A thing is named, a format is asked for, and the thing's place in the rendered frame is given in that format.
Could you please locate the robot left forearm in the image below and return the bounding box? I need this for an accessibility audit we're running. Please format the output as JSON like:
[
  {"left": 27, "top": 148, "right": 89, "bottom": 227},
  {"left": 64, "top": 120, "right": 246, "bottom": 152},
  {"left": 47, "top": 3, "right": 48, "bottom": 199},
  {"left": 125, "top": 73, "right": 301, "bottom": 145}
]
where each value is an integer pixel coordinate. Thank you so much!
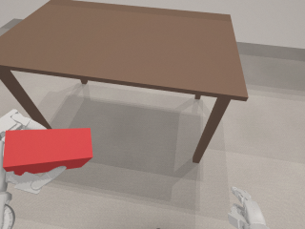
[{"left": 0, "top": 191, "right": 15, "bottom": 229}]

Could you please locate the sponge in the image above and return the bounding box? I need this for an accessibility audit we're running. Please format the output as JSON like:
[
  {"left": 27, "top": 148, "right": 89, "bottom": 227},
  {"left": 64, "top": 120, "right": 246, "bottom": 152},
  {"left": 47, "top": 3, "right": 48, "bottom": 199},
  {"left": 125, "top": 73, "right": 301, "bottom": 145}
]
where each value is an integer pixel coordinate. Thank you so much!
[{"left": 3, "top": 128, "right": 93, "bottom": 176}]

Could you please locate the robot left hand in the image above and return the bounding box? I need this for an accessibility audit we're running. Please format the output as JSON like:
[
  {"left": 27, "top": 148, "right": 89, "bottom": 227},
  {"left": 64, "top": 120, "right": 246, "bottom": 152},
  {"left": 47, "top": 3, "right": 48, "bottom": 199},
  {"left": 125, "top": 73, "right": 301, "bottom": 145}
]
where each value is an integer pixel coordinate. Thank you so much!
[{"left": 0, "top": 109, "right": 67, "bottom": 195}]

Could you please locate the table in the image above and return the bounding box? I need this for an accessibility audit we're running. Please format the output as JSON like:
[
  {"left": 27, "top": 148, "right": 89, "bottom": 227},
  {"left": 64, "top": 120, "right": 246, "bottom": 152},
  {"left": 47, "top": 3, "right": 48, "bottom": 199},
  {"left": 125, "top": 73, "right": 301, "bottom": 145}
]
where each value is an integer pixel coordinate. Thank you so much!
[{"left": 0, "top": 0, "right": 249, "bottom": 163}]

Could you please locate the robot right hand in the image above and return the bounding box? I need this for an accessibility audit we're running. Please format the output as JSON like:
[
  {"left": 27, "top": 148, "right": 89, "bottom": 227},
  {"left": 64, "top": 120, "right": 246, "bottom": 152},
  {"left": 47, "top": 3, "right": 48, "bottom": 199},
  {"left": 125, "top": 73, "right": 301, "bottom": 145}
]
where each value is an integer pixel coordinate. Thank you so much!
[{"left": 228, "top": 186, "right": 266, "bottom": 229}]

